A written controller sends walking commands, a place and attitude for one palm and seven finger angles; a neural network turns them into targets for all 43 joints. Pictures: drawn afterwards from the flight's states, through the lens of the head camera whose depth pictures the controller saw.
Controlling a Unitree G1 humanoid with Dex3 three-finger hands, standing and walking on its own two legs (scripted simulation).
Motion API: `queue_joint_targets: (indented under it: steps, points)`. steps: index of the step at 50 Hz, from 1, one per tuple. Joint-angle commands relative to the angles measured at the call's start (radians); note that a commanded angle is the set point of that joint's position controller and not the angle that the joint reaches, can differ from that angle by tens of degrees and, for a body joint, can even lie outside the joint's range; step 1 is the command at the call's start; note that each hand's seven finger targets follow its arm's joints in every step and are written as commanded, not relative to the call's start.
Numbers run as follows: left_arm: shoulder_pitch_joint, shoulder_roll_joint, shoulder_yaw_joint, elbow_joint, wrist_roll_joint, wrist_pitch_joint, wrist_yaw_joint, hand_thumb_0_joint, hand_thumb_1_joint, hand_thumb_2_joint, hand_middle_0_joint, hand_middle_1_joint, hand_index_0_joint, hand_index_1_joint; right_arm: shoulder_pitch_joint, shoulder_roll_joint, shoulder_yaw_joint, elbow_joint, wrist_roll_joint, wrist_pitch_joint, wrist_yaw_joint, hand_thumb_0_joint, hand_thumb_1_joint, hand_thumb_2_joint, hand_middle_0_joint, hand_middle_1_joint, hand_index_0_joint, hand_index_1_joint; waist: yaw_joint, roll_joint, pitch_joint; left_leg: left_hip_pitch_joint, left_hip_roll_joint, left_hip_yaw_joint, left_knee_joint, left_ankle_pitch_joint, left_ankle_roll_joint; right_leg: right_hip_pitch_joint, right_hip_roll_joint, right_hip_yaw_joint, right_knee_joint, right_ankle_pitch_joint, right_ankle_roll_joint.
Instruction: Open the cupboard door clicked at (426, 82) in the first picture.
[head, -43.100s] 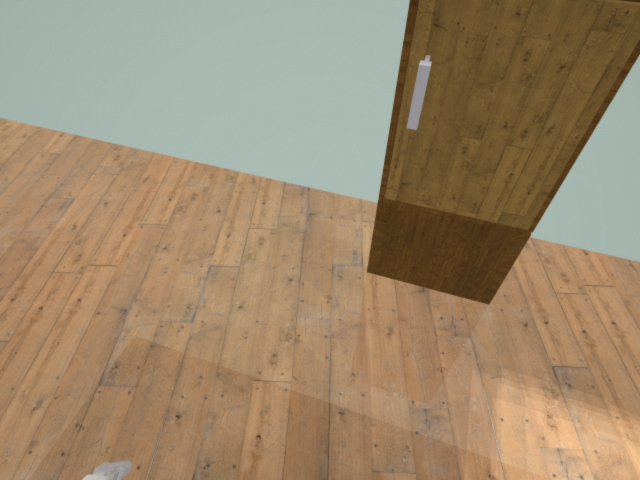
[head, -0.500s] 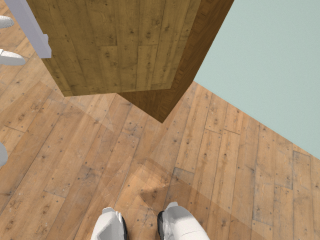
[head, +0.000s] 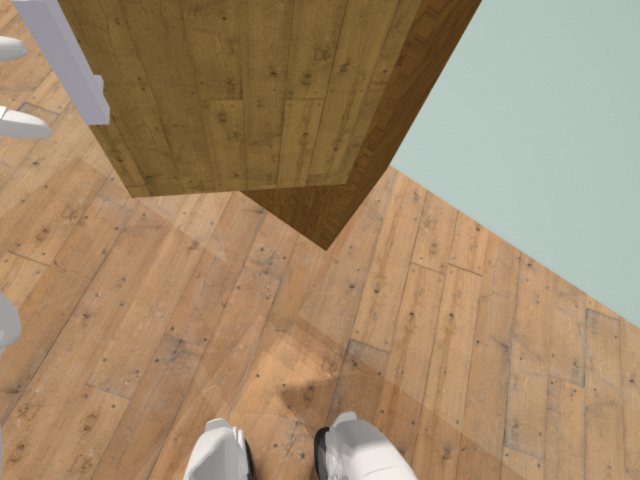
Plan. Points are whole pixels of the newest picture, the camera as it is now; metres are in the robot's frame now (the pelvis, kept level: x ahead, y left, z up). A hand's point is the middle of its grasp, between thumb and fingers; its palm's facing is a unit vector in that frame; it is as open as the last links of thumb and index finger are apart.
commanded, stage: move the hooked fingers beside the handle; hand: left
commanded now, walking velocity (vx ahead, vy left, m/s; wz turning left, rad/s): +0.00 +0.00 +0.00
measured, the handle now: (71, 49) +0.59 +0.22 +0.09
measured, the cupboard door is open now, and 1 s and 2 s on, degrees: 44 44 43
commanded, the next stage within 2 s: slide the fingers in behind the handle in 0.70 s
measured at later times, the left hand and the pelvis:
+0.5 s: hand out of the picture +0.53 +0.27 +0.10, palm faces +0.06 -1.00 -0.03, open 14.0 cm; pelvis -0.01 -0.01 +0.00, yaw +0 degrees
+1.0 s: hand (6, 84) +0.53 +0.26 +0.10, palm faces +0.03 -1.00 -0.01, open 14.0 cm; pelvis -0.02 +0.00 -0.01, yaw +0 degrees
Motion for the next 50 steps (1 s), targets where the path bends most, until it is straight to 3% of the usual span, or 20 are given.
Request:
queue_joint_targets:
  steps: [1,2,4,8,11,16,19,20,24,25,26,30,33,34,37,40,42,45,47,50]
  points:
    - [-0.393,0.210,-0.012,-0.175,-0.037,-0.050,-0.013,0.000,-0.500,0.300,-0.300,-1.200,-0.300,-1.200,0.231,-0.214,-0.083,-0.006,0.002,0.001,-0.014,0.000,-0.900,-0.900,0.200,0.300,0.200,0.300,-0.007,0.259,-0.495,0.643,-0.018,-0.110,-0.077,0.639,-0.018,0.020,0.048,0.004,-0.074,0.348,-0.024]
    - [-0.394,0.174,-0.037,-0.145,-0.040,-0.039,-0.012,0.000,-0.500,0.300,-0.300,-1.200,-0.300,-1.200,0.227,-0.212,-0.081,-0.008,0.003,0.001,-0.013,0.000,-0.900,-0.900,0.200,0.300,0.200,0.300,-0.020,0.218,-0.462,0.607,-0.022,-0.107,-0.081,0.588,-0.012,0.018,0.049,0.003,-0.078,0.334,-0.021]
    - [-0.427,0.192,-0.035,-0.130,-0.032,-0.033,0.001,0.000,-0.500,0.300,-0.300,-1.200,-0.300,-1.200,0.220,-0.214,-0.078,-0.011,0.004,-0.002,-0.016,0.000,-0.900,-0.900,0.200,0.300,0.200,0.300,-0.025,0.199,-0.421,0.549,-0.028,-0.102,-0.088,0.505,-0.005,0.020,0.045,0.006,-0.078,0.302,-0.021]
    - [-0.496,0.265,0.005,-0.159,-0.010,-0.072,0.043,0.000,-0.500,0.300,-0.300,-1.200,-0.300,-1.200,0.215,-0.215,-0.071,-0.015,0.000,-0.011,-0.020,0.000,-0.900,-0.900,0.200,0.300,0.200,0.300,-0.027,0.203,-0.450,0.521,-0.031,-0.102,-0.072,0.483,-0.004,0.031,0.039,0.018,-0.061,0.297,-0.021]
    - [-0.518,0.320,0.044,-0.220,0.004,-0.118,0.062,0.000,-0.500,0.300,-0.300,-1.200,-0.300,-1.200,0.210,-0.213,-0.073,-0.019,-0.004,-0.019,-0.017,0.000,-0.900,-0.900,0.200,0.300,0.200,0.300,-0.007,0.269,-0.568,0.570,-0.034,-0.099,-0.052,0.531,-0.009,0.060,0.038,0.028,-0.041,0.331,-0.024]
    - [-0.465,0.362,0.067,-0.169,0.002,-0.105,0.036,0.000,-0.500,0.300,-0.300,-1.200,-0.300,-1.200,0.202,-0.217,-0.068,-0.022,0.003,-0.016,-0.017,0.000,-0.900,-0.900,0.200,0.300,0.200,0.300,0.003,0.242,-0.576,0.523,-0.036,-0.086,-0.047,0.527,-0.003,0.121,0.041,0.033,-0.038,0.375,-0.020]
    - [-0.434,0.351,0.044,-0.122,0.003,-0.063,0.009,0.000,-0.500,0.300,-0.300,-1.200,-0.300,-1.200,0.202,-0.216,-0.064,-0.027,0.011,-0.007,-0.022,0.000,-0.900,-0.900,0.200,0.300,0.200,0.300,-0.005,0.193,-0.516,0.449,-0.039,-0.073,-0.056,0.472,0.006,0.146,0.039,0.035,-0.051,0.373,-0.014]
    - [-0.425,0.327,0.034,-0.137,-0.004,-0.064,-0.001,0.000,-0.500,0.300,-0.300,-1.200,-0.300,-1.200,0.205,-0.215,-0.066,-0.032,0.012,-0.009,-0.024,0.000,-0.900,-0.900,0.200,0.300,0.200,0.300,-0.003,0.209,-0.530,0.478,-0.041,-0.076,-0.058,0.495,0.007,0.138,0.042,0.032,-0.048,0.384,-0.018]
    - [-0.415,0.348,0.047,-0.149,-0.023,-0.065,-0.025,0.000,-0.500,0.300,-0.300,-1.200,-0.300,-1.200,0.210,-0.220,-0.068,-0.026,0.012,-0.009,-0.028,0.000,-0.900,-0.900,0.200,0.300,0.200,0.300,-0.006,0.180,-0.516,0.451,-0.038,-0.072,-0.062,0.462,0.009,0.146,0.044,0.036,-0.060,0.368,-0.015]
    - [-0.429,0.317,0.034,-0.171,-0.037,-0.076,-0.031,0.000,-0.500,0.300,-0.300,-1.200,-0.300,-1.200,0.211,-0.216,-0.068,-0.026,0.011,-0.011,-0.027,0.000,-0.900,-0.900,0.200,0.300,0.200,0.300,-0.008,0.192,-0.523,0.466,-0.040,-0.070,-0.060,0.474,0.011,0.143,0.046,0.037,-0.058,0.379,-0.018]
    - [-0.427,0.331,0.048,-0.176,-0.041,-0.080,-0.035,0.000,-0.500,0.300,-0.300,-1.200,-0.300,-1.200,0.210,-0.218,-0.071,-0.022,0.011,-0.011,-0.026,0.000,-0.900,-0.900,0.200,0.300,0.200,0.300,-0.003,0.201,-0.536,0.472,-0.038,-0.070,-0.058,0.473,0.008,0.143,0.045,0.037,-0.058,0.377,-0.017]
    - [-0.433,0.297,0.015,-0.120,-0.040,-0.069,-0.036,0.000,-0.500,0.300,-0.300,-1.200,-0.300,-1.200,0.205,-0.215,-0.064,-0.017,0.015,-0.015,-0.028,0.000,-0.900,-0.900,0.200,0.300,0.200,0.300,-0.018,0.199,-0.437,0.429,-0.039,-0.070,-0.065,0.402,0.012,0.088,0.045,0.035,-0.069,0.300,-0.019]
    - [-0.449,0.331,0.019,-0.116,-0.024,-0.065,-0.026,0.000,-0.500,0.300,-0.300,-1.200,-0.300,-1.200,0.206,-0.222,-0.062,-0.014,0.014,-0.017,-0.032,0.000,-0.900,-0.900,0.200,0.300,0.200,0.300,-0.015,0.220,-0.445,0.437,-0.035,-0.081,-0.066,0.382,0.007,0.055,0.040,0.032,-0.066,0.253,-0.019]
    - [-0.472,0.293,-0.009,-0.133,-0.023,-0.068,-0.022,0.000,-0.500,0.300,-0.300,-1.200,-0.300,-1.200,0.209,-0.219,-0.064,-0.011,0.012,-0.020,-0.030,0.000,-0.900,-0.900,0.200,0.300,0.200,0.300,-0.028,0.224,-0.456,0.459,-0.033,-0.087,-0.066,0.389,0.007,0.038,0.042,0.028,-0.064,0.250,-0.020]
    - [-0.497,0.317,0.014,-0.186,-0.022,-0.094,-0.013,0.000,-0.500,0.300,-0.300,-1.200,-0.300,-1.200,0.212,-0.223,-0.068,-0.003,0.005,-0.024,-0.029,0.000,-0.900,-0.900,0.200,0.300,0.200,0.300,-0.019,0.288,-0.535,0.550,-0.027,-0.103,-0.055,0.452,-0.005,0.008,0.040,0.023,-0.051,0.259,-0.024]
    - [-0.482,0.339,0.048,-0.189,-0.034,-0.099,-0.009,0.000,-0.500,0.300,-0.300,-1.200,-0.300,-1.200,0.214,-0.225,-0.067,-0.007,0.004,-0.024,-0.025,0.000,-0.900,-0.900,0.200,0.300,0.200,0.300,-0.007,0.261,-0.552,0.544,-0.030,-0.105,-0.057,0.471,-0.004,0.044,0.044,0.020,-0.045,0.281,-0.027]
    - [-0.480,0.278,0.004,-0.169,-0.032,-0.083,-0.008,0.000,-0.500,0.300,-0.300,-1.200,-0.300,-1.200,0.204,-0.220,-0.068,-0.004,0.006,-0.024,-0.021,0.000,-0.900,-0.900,0.200,0.300,0.200,0.300,-0.019,0.269,-0.517,0.544,-0.028,-0.103,-0.058,0.457,-0.005,0.016,0.043,0.018,-0.055,0.270,-0.023]
    - [-0.464,0.282,0.014,-0.176,-0.027,-0.072,0.005,0.000,-0.500,0.300,-0.300,-1.200,-0.300,-1.200,0.207,-0.221,-0.067,-0.012,0.005,-0.024,-0.021,0.000,-0.900,-0.900,0.200,0.300,0.200,0.300,-0.007,0.250,-0.510,0.533,-0.030,-0.106,-0.069,0.444,-0.003,0.028,0.044,0.012,-0.054,0.258,-0.026]
    - [-0.467,0.251,-0.007,-0.192,-0.024,-0.071,0.014,0.000,-0.500,0.300,-0.300,-1.200,-0.300,-1.200,0.207,-0.220,-0.072,-0.011,0.003,-0.024,-0.019,0.000,-0.900,-0.900,0.200,0.300,0.200,0.300,-0.011,0.265,-0.525,0.572,-0.026,-0.114,-0.072,0.462,-0.011,0.005,0.043,0.008,-0.057,0.255,-0.025]
    - [-0.477,0.213,-0.017,-0.178,-0.030,-0.076,0.032,0.000,-0.500,0.300,-0.300,-1.200,-0.300,-1.200,0.209,-0.216,-0.071,-0.007,-0.001,-0.028,-0.016,0.000,-0.900,-0.900,0.200,0.300,0.200,0.300,-0.024,0.237,-0.477,0.561,-0.025,-0.119,-0.077,0.438,-0.009,-0.022,0.046,0.003,-0.059,0.230,-0.027]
